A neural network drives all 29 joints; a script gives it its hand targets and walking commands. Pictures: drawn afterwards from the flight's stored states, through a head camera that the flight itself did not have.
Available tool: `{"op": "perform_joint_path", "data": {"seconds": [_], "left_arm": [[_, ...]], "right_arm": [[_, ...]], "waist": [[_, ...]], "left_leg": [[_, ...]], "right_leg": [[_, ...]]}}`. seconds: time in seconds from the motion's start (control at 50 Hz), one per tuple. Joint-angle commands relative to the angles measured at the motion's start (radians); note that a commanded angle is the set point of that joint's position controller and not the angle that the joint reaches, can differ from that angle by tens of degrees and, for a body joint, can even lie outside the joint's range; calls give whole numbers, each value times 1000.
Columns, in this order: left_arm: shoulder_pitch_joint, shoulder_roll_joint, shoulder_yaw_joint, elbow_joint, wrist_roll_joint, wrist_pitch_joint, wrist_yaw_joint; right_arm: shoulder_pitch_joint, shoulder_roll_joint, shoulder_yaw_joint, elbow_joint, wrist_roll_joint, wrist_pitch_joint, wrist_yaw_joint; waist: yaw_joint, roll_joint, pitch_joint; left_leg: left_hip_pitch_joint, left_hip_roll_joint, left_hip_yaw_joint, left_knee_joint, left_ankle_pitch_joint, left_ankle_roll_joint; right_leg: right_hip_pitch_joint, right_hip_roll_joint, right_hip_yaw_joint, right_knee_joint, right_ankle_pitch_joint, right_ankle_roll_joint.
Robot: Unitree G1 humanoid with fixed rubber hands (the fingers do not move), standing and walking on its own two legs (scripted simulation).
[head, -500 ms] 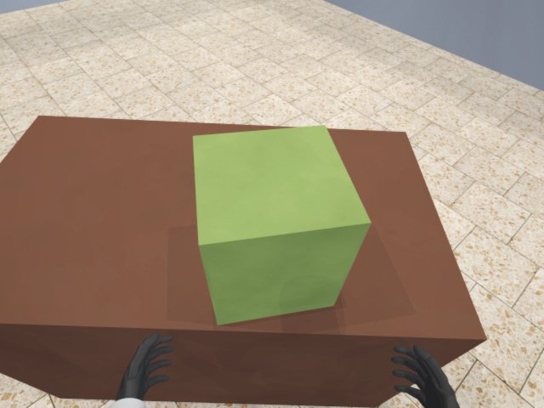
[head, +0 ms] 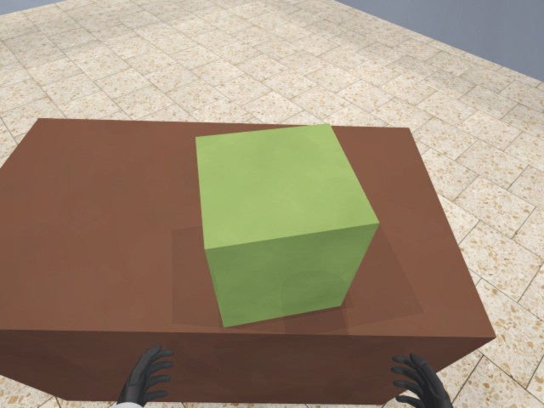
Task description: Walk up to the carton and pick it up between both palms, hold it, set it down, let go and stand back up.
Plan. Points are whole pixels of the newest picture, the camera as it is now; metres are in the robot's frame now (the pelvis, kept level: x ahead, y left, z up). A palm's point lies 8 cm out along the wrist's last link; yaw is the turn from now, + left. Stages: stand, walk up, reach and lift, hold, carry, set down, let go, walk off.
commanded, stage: set down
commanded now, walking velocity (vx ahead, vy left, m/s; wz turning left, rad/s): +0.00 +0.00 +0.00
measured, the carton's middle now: (274, 229) +0.38 +0.03 +0.03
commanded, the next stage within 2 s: let go in 0.02 s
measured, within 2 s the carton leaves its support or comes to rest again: neither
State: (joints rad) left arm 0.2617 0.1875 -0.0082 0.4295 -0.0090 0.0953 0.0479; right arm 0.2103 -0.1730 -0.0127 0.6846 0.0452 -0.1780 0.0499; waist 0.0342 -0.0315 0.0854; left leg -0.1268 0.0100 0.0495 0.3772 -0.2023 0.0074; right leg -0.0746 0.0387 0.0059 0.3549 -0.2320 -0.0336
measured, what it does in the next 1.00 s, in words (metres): stands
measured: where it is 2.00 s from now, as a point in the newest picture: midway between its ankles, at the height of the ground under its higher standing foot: outside the picture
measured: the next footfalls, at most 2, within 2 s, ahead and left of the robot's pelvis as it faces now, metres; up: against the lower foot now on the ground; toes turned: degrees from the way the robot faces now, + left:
none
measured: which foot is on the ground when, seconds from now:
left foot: down 0.00-1.00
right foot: down 0.00-1.00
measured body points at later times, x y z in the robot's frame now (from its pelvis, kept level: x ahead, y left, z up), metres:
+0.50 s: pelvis +0.00 +0.00 +0.00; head +0.01 +0.02 +0.45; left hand +0.16 +0.23 -0.10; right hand +0.16 -0.22 -0.10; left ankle +0.00 +0.11 -0.75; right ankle -0.02 -0.10 -0.75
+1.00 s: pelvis +0.00 +0.01 +0.00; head -0.02 +0.02 +0.45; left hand +0.06 +0.31 -0.13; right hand +0.10 -0.29 -0.12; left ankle +0.00 +0.11 -0.75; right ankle -0.02 -0.10 -0.75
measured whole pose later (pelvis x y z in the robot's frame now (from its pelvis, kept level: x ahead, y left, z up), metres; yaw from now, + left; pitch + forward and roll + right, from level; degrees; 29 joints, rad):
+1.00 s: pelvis +0.00 +0.01 +0.00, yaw +2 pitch -4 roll -1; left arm 0.22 0.34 0.04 0.97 0.03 -0.02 0.00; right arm 0.19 -0.35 -0.02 0.97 -0.02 -0.02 0.00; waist 0.01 -0.01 0.03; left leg -0.15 0.00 0.01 0.44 -0.23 0.02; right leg -0.06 0.03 -0.03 0.38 -0.25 -0.02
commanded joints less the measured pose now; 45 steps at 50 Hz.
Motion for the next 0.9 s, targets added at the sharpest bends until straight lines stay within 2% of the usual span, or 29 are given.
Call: {"op": "perform_joint_path", "data": {"seconds": [0.0,0.04,0.2,0.48,0.5,0.52,0.56,0.62,0.66,0.68,0.76,0.78,0.8,0.88], "left_arm": [[-84,109,40,-115,5,-34,-6],[-85,118,46,-84,12,-32,-14],[-101,118,45,-77,21,-37,-20],[-143,106,31,-43,20,-23,-20],[-81,289,115,96,63,-71,-11],[-53,290,111,118,48,-87,-13],[-63,273,104,150,40,-109,-18],[-96,260,95,205,40,-133,-32],[-111,264,88,245,40,-142,-36],[-121,272,90,265,41,-145,-38],[-104,295,86,342,37,-154,-43],[-120,298,86,357,38,-154,-41],[-116,310,86,374,36,-152,-40],[-115,331,82,432,40,-149,-40]], "right_arm": [[-72,-116,-46,-96,-22,-50,-16],[-70,-103,-40,-64,-29,-53,-23],[-87,-109,-49,-26,-34,-83,-30],[-118,-132,-58,-13,-47,-74,-23],[-31,-333,-96,54,-81,22,-59],[-54,-314,-95,40,-78,59,-65],[-68,-283,-84,31,-76,89,-67],[-65,-291,-66,55,-69,102,-63],[-77,-298,-64,72,-63,109,-60],[-77,-299,-62,81,-62,111,-58],[-72,-334,-58,125,-62,119,-56],[-77,-339,-56,131,-61,121,-55],[-77,-352,-55,145,-63,124,-55],[-84,-367,-47,179,-61,130,-57]], "waist": [[-10,23,-135],[-14,30,-138],[-15,68,-153],[-14,30,-121],[-7,35,-182],[-1,7,-194],[-12,33,-177],[-23,23,-129],[-25,55,-107],[-27,33,-104],[-31,62,-92],[-32,43,-90],[-30,66,-86],[-35,45,-76]], "left_leg": [[185,8,-7,-1,234,-29],[188,5,-8,7,243,-30],[210,8,-13,26,297,-41],[171,12,-13,16,240,-26],[15,110,-124,67,361,34],[9,118,-122,70,288,50],[-18,116,-129,61,209,58],[-28,110,-138,41,157,52],[-26,109,-147,39,165,55],[-26,112,-160,39,179,59],[-12,117,-168,24,204,66],[-18,114,-173,17,204,68],[-13,115,-171,14,207,68],[2,116,-176,-6,199,67]], "right_leg": [[-148,-38,-2,-80,175,4],[-138,-41,0,-75,197,7],[-136,-32,-14,-65,239,7],[-126,-25,-35,-58,203,6],[-45,-117,62,54,225,-1],[-16,-130,85,27,181,6],[-30,-146,102,13,157,-3],[-78,-146,112,-15,113,-5],[-98,-146,116,-27,121,-8],[-94,-143,112,-27,133,-9],[-77,-144,105,-36,159,-12],[-69,-137,102,-37,152,-11],[-67,-144,106,-47,157,-14],[-58,-133,96,-59,145,-10]]}}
